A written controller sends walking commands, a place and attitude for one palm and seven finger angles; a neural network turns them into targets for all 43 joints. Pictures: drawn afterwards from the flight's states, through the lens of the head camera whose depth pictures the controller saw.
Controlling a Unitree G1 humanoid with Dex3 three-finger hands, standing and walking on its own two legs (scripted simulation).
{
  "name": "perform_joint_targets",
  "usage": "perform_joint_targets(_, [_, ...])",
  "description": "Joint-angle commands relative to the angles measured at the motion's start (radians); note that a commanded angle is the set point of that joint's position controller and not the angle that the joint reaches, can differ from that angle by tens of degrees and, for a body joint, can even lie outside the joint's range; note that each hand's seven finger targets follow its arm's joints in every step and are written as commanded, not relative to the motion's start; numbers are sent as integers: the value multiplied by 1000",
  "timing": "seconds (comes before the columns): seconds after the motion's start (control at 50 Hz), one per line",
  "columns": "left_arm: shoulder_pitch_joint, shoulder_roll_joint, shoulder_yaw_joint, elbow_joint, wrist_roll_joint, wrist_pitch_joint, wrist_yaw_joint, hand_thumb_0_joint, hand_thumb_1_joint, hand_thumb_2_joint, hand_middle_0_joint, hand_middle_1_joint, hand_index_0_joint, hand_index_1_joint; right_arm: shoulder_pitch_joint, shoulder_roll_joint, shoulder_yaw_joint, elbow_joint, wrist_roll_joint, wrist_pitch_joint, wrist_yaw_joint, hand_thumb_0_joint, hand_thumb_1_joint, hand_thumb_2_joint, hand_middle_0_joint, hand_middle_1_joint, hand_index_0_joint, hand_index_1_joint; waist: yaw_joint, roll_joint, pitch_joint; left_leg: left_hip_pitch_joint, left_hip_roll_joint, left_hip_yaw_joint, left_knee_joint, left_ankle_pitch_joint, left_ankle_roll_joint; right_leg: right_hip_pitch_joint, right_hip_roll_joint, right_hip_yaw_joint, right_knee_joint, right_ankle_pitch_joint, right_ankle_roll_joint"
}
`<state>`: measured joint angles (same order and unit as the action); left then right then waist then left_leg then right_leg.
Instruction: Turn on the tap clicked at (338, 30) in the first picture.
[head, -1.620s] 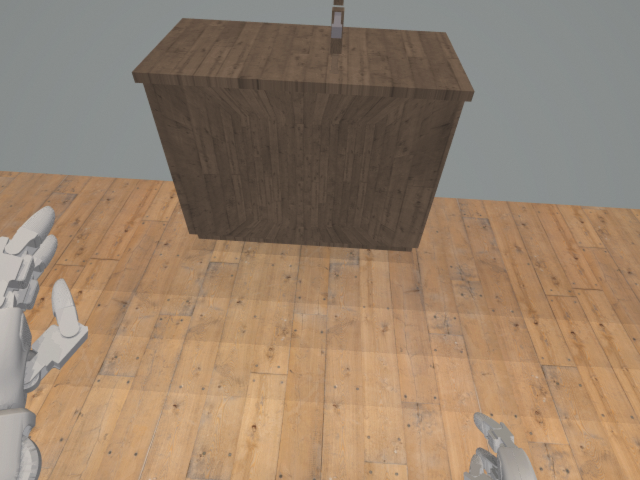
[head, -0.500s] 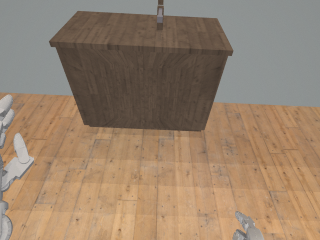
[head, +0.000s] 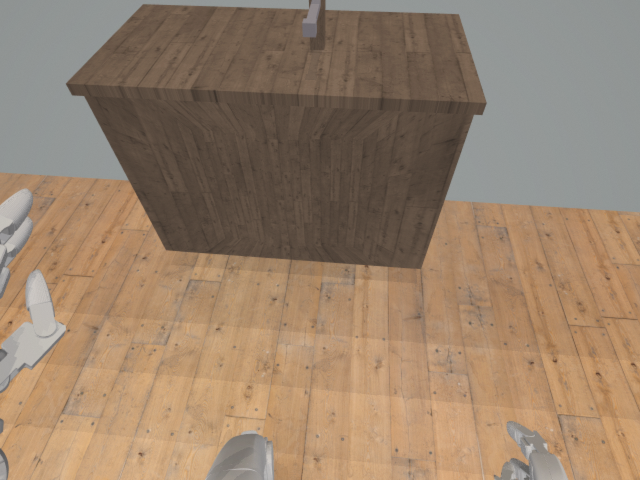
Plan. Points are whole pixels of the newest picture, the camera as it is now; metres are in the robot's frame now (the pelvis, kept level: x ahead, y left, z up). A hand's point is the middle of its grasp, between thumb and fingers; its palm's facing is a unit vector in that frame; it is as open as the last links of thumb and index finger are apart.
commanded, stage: walk to a spot facing it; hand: left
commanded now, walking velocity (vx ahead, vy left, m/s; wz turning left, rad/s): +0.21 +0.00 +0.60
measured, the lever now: (309, 27) +0.94 +0.05 +0.12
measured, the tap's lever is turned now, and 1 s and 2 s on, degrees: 0 0 0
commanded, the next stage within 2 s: turn to face it in 0.06 s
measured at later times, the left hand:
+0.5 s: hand (70, 227) +0.31 +0.25 +0.20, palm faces +0.46 -0.78 -0.42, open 7.4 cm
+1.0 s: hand (181, 197) +0.36 +0.16 +0.18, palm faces +0.20 -0.89 -0.41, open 7.4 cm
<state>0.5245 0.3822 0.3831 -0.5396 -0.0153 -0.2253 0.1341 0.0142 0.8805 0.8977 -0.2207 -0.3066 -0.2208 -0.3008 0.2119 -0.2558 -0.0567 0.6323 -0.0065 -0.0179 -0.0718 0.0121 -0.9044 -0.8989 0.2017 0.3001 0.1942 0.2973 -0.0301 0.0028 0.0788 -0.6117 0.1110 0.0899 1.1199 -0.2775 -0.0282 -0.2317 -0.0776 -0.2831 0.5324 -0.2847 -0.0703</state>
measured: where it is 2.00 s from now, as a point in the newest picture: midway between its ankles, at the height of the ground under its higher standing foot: outside the picture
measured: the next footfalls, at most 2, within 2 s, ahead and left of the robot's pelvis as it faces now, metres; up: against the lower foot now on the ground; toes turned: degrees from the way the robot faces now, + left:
left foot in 0.24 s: +0.17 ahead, +0.14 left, +0.00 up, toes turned +14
right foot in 0.58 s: +0.19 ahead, -0.12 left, +0.00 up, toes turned -9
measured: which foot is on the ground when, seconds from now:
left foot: up 0.00-0.22, down 0.24-0.58, up 0.60-0.94, down 0.96-1.00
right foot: down 0.00-0.22, up 0.24-0.56, down 0.58-1.00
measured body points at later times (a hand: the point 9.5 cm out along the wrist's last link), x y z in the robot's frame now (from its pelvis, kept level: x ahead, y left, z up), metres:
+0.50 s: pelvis +0.10 +0.00 +0.00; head +0.13 +0.00 +0.45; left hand +0.28 +0.29 +0.22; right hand +0.31 -0.16 -0.08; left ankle +0.13 +0.13 -0.74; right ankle +0.14 -0.12 -0.71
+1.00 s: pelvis +0.10 -0.02 -0.01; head +0.11 -0.01 +0.44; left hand +0.35 +0.21 +0.20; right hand +0.18 -0.33 -0.08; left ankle +0.13 +0.10 -0.74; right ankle +0.15 -0.12 -0.73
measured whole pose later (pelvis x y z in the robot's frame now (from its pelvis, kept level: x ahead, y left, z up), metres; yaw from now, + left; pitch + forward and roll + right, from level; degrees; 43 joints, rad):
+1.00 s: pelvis +0.10 -0.02 -0.01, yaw -14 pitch +0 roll +1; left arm 0.48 0.40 0.40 -0.54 -0.03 -0.22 0.14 0.01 0.88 0.90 -0.22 -0.31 -0.22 -0.30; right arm 0.24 -0.26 -0.05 0.56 0.01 0.01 -0.06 0.01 -0.91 -0.90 0.20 0.30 0.19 0.30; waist 0.00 -0.05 0.00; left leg -0.26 0.04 0.08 0.55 -0.28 -0.02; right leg -0.39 0.08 0.05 0.57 -0.19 -0.05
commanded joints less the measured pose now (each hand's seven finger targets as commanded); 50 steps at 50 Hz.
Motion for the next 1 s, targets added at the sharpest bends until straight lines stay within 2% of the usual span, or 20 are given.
perform_joint_targets(0.0, [-36, 164, 131, -189, -8, -44, 52, 0, 900, 900, -200, -300, -200, -300, -68, -36, 4, -184, -2, -61, 1, 0, -900, -900, 200, 300, 200, 300, 45, -121, -125, 18, 12, 58, -248, 19, 9, 128, -296, 165, -223, 300, -45])
perform_joint_targets(0.12, [-133, 150, 91, -239, -1, -32, 74, 0, 900, 900, -200, -300, -200, -300, -59, -25, 3, -214, -3, -73, -8, 0, -900, -900, 200, 300, 200, 300, 58, -155, -123, 142, -32, 127, -428, -37, 23, 162, -313, 129, -94, 471, -43])
perform_joint_targets(0.16, [-176, 146, 67, -256, -3, -31, 81, 0, 900, 900, -200, -300, -200, -300, -34, -30, 5, -203, -1, -73, -17, 0, -900, -900, 200, 300, 200, 300, 6, -57, -192, 367, -102, 148, -589, 62, 33, 101, -257, 78, 149, 551, -1])
perform_joint_targets(0.18, [-200, 156, 70, -297, -5, -47, 82, 0, 900, 900, -200, -300, -200, -300, -31, -38, 4, -213, 0, -73, -20, 0, -900, -900, 200, 300, 200, 300, -11, 59, -255, 565, -53, 52, -656, 168, 70, -17, -184, 71, 351, 457, 45])
perform_joint_targets(0.2, [-203, 156, 83, -321, -17, -65, 81, 0, 900, 900, -200, -300, -200, -300, -53, -62, 3, -217, -1, -78, -15, 0, -900, -900, 200, 300, 200, 300, 15, 298, -289, 710, 216, -325, -690, 528, 198, -236, -22, 100, 587, -118, 97])
perform_joint_targets(0.22, [-247, 189, 85, -308, -10, -83, 78, 0, 900, 900, -200, -300, -200, -300, -53, -57, 15, -215, 4, -83, 1, 0, -900, -900, 200, 300, 200, 300, 28, 277, -277, 706, 329, -506, -730, 694, 279, -332, 35, 216, 717, -375, 82])
perform_joint_targets(0.28, [-210, 213, 127, -295, -10, -74, 46, 0, 900, 900, -200, -300, -200, -300, -97, -54, 7, -181, 3, -84, 15, 0, -900, -900, 200, 300, 200, 300, 28, 202, -224, 562, 318, -346, -744, 447, 266, -382, -24, 306, 711, -258, 95])
perform_joint_targets(0.36, [-135, 143, 100, -297, -20, -62, 30, 0, 900, 900, -200, -300, -200, -300, -89, -58, 14, -187, 1, -112, 40, 0, -900, -900, 200, 300, 200, 300, 41, 273, -189, 378, 229, -36, -793, 322, 147, -182, 4, 197, 397, -106, 109])
perform_joint_targets(0.52, [-237, 101, 42, -103, -12, -23, 13, 0, 900, 900, -200, -300, -200, -300, -60, -58, 12, -198, 16, -132, 33, 0, -900, -900, 200, 300, 200, 300, 46, 147, -172, 391, 226, 76, -548, 212, 48, -21, 67, 130, -6, 65, 122])
perform_joint_targets(0.54, [-265, 120, 42, -113, -3, -25, 14, 0, 900, 900, -200, -300, -200, -300, -50, -47, 14, -201, 17, -128, 35, 0, -900, -900, 200, 300, 200, 300, 39, 25, -188, 363, 162, 104, -404, 151, 19, 20, 6, 221, -81, 254, 89])
perform_joint_targets(0.56, [-267, 165, 63, -108, 8, -22, 22, 0, 900, 900, -200, -300, -200, -300, -65, -14, 24, -215, 18, -121, 33, 0, -900, -900, 200, 300, 200, 300, 36, -198, -197, 179, 42, 119, -212, -97, -21, 121, -156, 497, -96, 597, -1])
perform_joint_targets(0.58, [-247, 180, 95, -110, -15, -12, 30, 0, 900, 900, -200, -300, -200, -300, -107, -20, 25, -233, 21, -123, 31, 0, -900, -900, 200, 300, 200, 300, 65, -331, -200, 62, -39, 28, -46, -357, -44, 118, -267, 701, -147, 764, -77])
perform_joint_targets(0.62, [-166, 199, 127, -178, -24, -18, 40, 0, 900, 900, -200, -300, -200, -300, -107, -10, 32, -211, 15, -99, 29, 0, -900, -900, 200, 300, 200, 300, 53, -239, -244, 10, -16, -101, 97, -265, -54, 187, -255, 672, -99, 723, -109])
perform_joint_targets(0.66, [-127, 191, 143, -243, -28, -38, 44, 0, 900, 900, -200, -300, -200, -300, -130, -3, 45, -201, 13, -66, 31, 0, -900, -900, 200, 300, 200, 300, 48, -104, -289, 22, -20, -95, 61, -222, -59, 208, -206, 557, -68, 694, -96])
perform_joint_targets(0.76, [-3, 193, 179, -218, -39, -55, 47, 0, 900, 900, -200, -300, -200, -300, -116, -33, 20, -215, 7, -36, 25, 0, -900, -900, 200, 300, 200, 300, 45, -98, -280, 138, -42, -57, -222, -163, -50, 132, -165, 546, -121, 514, -98])
perform_joint_targets(0.84, [-20, 167, 148, -175, -36, -43, 40, 0, 900, 900, -200, -300, -200, -300, -92, -55, 14, -233, 17, -31, 29, 0, -900, -900, 200, 300, 200, 300, 58, -112, -241, 228, -58, -55, -398, -155, -27, 29, -156, 627, -186, 266, -101])
perform_joint_targets(0.9, [-54, 161, 122, -165, -26, -39, 35, 0, 900, 900, -200, -300, -200, -300, -64, -65, 11, -232, 21, -27, 25, 0, -900, -900, 200, 300, 200, 300, 39, -77, -236, 412, -47, -36, -634, -48, -5, -66, -107, 599, -170, 127, -35])
perform_joint_targets(0.92, [-81, 161, 113, -179, -24, -42, 33, 0, 900, 900, -200, -300, -200, -300, -57, -75, 6, -236, 21, -27, 21, 0, -900, -900, 200, 300, 200, 300, 34, -38, -219, 462, -14, -46, -703, -26, 11, -115, -70, 575, -142, 60, -6])
perform_joint_targets(0.94, [-104, 163, 111, -182, -20, -46, 30, 0, 900, 900, -200, -300, -200, -300, -67, -96, -1, -245, 17, -29, 15, 0, -900, -900, 200, 300, 200, 300, 38, 45, -172, 461, 81, -142, -767, -37, 58, -190, 1, 540, -79, -22, 31])
perform_joint_targets(0.98, [-121, 162, 108, -187, -8, -57, 27, 0, 900, 900, -200, -300, -200, -300, -87, -79, 13, -246, 11, -38, 9, 0, -900, -900, 200, 300, 200, 300, 58, 324, -138, 366, 305, -334, -890, 17, 167, -245, 117, 341, 307, -196, 88])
